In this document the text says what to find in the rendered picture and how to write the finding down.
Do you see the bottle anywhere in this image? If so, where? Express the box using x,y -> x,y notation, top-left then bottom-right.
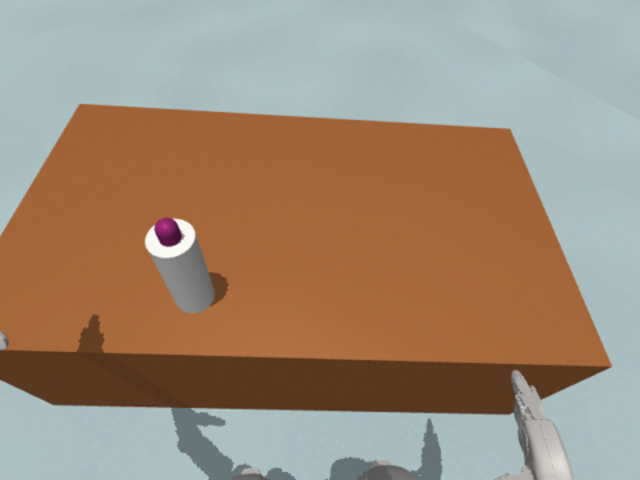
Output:
145,218 -> 215,313

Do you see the right robot hand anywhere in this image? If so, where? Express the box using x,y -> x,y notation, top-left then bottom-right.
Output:
495,370 -> 574,480

